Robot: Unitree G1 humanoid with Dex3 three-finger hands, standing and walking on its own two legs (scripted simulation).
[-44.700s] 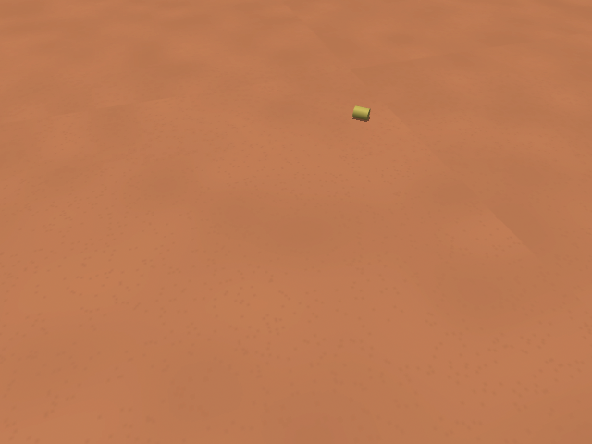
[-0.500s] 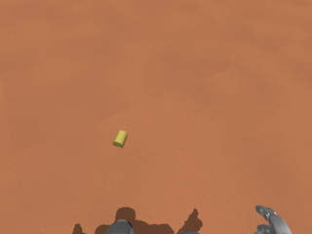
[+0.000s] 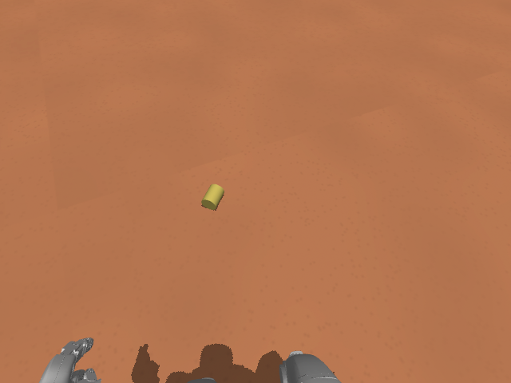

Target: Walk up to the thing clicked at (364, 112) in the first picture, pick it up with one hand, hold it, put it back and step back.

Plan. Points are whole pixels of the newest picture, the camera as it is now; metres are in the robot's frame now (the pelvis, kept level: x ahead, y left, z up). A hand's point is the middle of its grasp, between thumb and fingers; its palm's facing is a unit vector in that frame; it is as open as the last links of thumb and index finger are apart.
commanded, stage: step back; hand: left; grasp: from above
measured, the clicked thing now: (213, 196) +0.93 +0.17 -0.72
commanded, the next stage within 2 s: stand in 1.42 s
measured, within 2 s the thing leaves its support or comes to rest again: neither
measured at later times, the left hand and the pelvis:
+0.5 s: hand out of the picture -0.11 +0.24 -0.12, palm faces +0.02 -0.89 -0.46, open 7.4 cm; pelvis -0.16 -0.04 +0.00, yaw +0 degrees
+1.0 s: hand out of the picture -0.10 +0.22 -0.13, palm faces +0.07 -0.92 -0.39, open 7.4 cm; pelvis -0.15 -0.05 +0.01, yaw +2 degrees
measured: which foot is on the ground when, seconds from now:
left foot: down 0.00-0.26, up 0.28-0.56, down 0.58-0.82, up 0.84-1.00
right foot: up 0.00-0.22, down 0.24-1.00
